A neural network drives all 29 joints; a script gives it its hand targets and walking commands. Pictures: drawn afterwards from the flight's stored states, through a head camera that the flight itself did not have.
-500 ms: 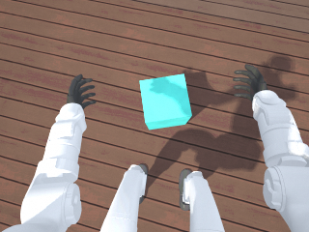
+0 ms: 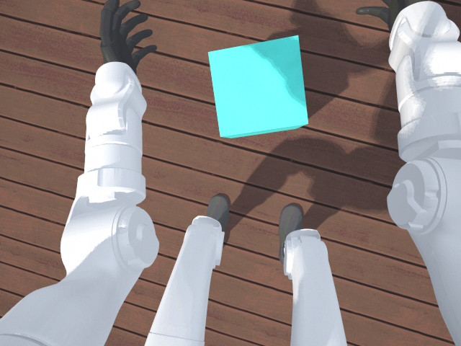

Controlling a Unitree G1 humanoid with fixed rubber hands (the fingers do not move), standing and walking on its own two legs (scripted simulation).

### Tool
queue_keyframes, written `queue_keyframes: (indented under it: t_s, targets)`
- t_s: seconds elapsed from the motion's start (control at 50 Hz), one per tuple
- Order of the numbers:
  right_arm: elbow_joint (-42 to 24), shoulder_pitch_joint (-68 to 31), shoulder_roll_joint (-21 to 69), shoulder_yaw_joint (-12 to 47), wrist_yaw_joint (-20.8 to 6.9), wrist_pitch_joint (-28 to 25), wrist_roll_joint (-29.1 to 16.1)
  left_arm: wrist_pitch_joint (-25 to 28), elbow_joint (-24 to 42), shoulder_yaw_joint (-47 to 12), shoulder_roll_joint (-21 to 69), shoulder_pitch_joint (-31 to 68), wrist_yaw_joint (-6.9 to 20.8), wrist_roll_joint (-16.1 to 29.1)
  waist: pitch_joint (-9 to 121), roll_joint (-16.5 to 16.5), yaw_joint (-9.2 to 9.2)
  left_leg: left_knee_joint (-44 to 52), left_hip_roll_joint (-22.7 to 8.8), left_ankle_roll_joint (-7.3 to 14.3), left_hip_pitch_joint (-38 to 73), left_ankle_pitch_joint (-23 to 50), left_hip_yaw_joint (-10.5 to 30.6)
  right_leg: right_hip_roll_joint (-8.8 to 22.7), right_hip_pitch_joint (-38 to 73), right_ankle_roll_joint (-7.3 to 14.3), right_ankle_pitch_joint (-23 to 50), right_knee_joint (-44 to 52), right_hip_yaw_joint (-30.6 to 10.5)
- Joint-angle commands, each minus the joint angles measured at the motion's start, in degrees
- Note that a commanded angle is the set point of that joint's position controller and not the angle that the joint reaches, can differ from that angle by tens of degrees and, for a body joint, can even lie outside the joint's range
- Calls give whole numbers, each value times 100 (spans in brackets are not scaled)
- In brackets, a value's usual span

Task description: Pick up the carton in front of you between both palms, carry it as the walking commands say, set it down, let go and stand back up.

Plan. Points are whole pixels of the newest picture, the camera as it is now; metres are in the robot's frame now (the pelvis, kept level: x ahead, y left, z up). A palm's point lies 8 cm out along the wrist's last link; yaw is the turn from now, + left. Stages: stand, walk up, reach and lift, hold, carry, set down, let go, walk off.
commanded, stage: reach and lift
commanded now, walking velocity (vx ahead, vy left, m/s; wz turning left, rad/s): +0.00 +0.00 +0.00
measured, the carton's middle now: (258, 96) +0.52 +0.04 -0.53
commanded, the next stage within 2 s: none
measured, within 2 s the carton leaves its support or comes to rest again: leaves its support in 1.68 s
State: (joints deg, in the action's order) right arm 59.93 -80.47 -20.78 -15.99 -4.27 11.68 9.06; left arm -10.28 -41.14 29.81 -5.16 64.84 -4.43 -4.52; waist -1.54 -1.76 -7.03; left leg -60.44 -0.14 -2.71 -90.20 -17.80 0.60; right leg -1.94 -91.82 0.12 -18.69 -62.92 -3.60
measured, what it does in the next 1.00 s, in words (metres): lowers itself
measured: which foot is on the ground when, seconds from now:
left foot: down 0.00-1.00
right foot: down 0.00-1.00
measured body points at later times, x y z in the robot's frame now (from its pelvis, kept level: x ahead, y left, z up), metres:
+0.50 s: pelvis -0.04 +0.00 -0.21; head +0.33 +0.00 +0.04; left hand +0.48 +0.24 -0.37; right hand +0.56 -0.14 -0.37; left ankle +0.06 +0.14 -0.62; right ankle +0.05 -0.12 -0.62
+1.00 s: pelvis -0.05 +0.00 -0.28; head +0.34 +0.00 -0.06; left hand +0.49 +0.22 -0.47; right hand +0.56 -0.14 -0.47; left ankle +0.06 +0.14 -0.62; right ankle +0.05 -0.11 -0.62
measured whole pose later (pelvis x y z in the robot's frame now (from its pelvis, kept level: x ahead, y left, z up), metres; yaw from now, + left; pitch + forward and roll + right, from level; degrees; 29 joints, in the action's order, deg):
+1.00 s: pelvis -0.05 +0.00 -0.28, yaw +4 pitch +36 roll +4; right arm 70.6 -95.7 -29.9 6.1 2.3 5.2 -13.4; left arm -3.7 -62.5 13.4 -14.7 86.6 -9.7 11.8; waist -25.8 1.5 -4.6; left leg -125.2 1.6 -3.7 -128.1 -33.4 0.4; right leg -2.1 -128.7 -1.0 -36.3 -128.8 -3.6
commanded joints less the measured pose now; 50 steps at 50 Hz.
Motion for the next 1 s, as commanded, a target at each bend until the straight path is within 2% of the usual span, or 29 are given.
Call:
queue_keyframes:
  t_s: [0.0, 0.1, 0.18, 0.3, 0.36, 0.38, 0.4, 0.48, 0.58, 0.64, 0.7, 0.72, 0.78, 0.88, 0.92, 0.98]
  targets:
    - [-567, -1049, -116, -160, 65, -281, 143, 355, 371, 171, -444, 497, 69, -151, 6045, -913, -220, -194, 435, -162, 1207, 3002, -602, -121, 4462, -175, 4389, -480, -4]
    - [-477, -700, -57, -119, 253, -525, 89, 634, 28, 268, -399, 491, 32, -218, 5717, -603, -129, -1137, 412, -237, 924, 2607, -531, -174, 2179, -235, 2976, -1134, 137]
    - [-389, -821, -308, 160, 460, -620, -194, 718, -177, 65, -548, 751, -57, 47, 6019, -504, 2, -2041, 391, -291, 728, 2733, -468, -193, 1211, -252, 2628, -1932, 185]
    - [-534, -1519, -889, 910, 646, -633, -944, 665, -211, -648, -989, 1285, -302, 767, 6999, -639, -43, -3260, 378, -252, 735, 2632, -512, -187, 1003, -250, 2262, -3168, 313]
    - [-643, -2050, -1145, 1237, 671, -549, -1334, 549, -143, -967, -1271, 1730, -422, 1117, 7316, -811, -80, -3718, 363, -211, 461, 2125, -592, -155, 1293, -223, 1985, -3702, 350]
    - [-729, -2266, -1233, 1346, 686, -509, -1495, 500, -112, -1035, -1421, 1945, -462, 1230, 7467, -877, -112, -3854, 336, -164, 610, 1832, -636, -142, 1204, -223, 1505, -3757, 397]
    - [-685, -2452, -1291, 1455, 689, -463, -1577, 442, -95, -1074, -1448, 2088, -497, 1309, 7317, -902, -179, -3944, 327, -163, 320, 1592, -689, -118, 1267, -200, 1369, -3868, 373]
    - [-272, -3004, -1401, 1665, 628, -278, -1795, 259, -428, -1213, -1606, 2750, -572, 1469, 6685, -985, -196, -4300, 216, -148, -136, 590, -754, -32, 994, -179, 384, -4195, 379]
    - [596, -3296, -1529, 1678, 519, -291, -1770, 258, -1151, -1198, -1588, 3331, -500, 1323, 5332, -666, -104, -4740, 125, -147, -414, -46, -678, 80, -36, -129, -477, -4515, 315]
    - [885, -3391, -1601, 1664, 482, -392, -1761, 342, -1471, -1177, -1623, 3561, -448, 1210, 4822, -456, -56, -5019, 111, -154, -375, 3, -604, 120, -461, -109, -544, -4761, 288]
    - [886, -3575, -1687, 1721, 494, -529, -1840, 465, -1577, -1238, -1708, 3810, -435, 1230, 4808, -353, -27, -5302, 116, -130, -175, 319, -546, 140, -514, -111, -291, -5035, 269]
    - [797, -3692, -1734, 1779, 516, -579, -1872, 511, -1492, -1228, -1746, 3931, -444, 1256, 4830, -378, -90, -5360, 133, -126, -312, 388, -549, 165, -428, -95, -214, -5116, 233]
    - [563, -3881, -1743, 1903, 583, -693, -2002, 634, -1498, -1362, -1839, 4039, -476, 1402, 4944, -483, -26, -5588, 173, -43, -26, 931, -478, 136, -397, -139, 277, -5345, 271]
    - [392, -3558, -1508, 2153, 648, -801, -2259, 767, -1584, -1562, -1748, 3555, -519, 1613, 5521, -583, -84, -5846, 229, 19, 248, 1617, -500, 82, 103, -168, 1074, -5606, 261]
    - [335, -3441, -1419, 2187, 669, -792, -2293, 779, -1524, -1607, -1729, 3432, -545, 1650, 5681, -603, -108, -5856, 245, 18, 234, 1686, -532, 54, 219, -168, 1195, -5631, 274]
    - [593, -3184, -1317, 2132, 678, -742, -2241, 765, -1661, -1613, -1657, 3333, -543, 1634, 5267, -548, -59, -5802, 240, -18, -94, 1372, -558, 53, -38, -161, 887, -5569, 272]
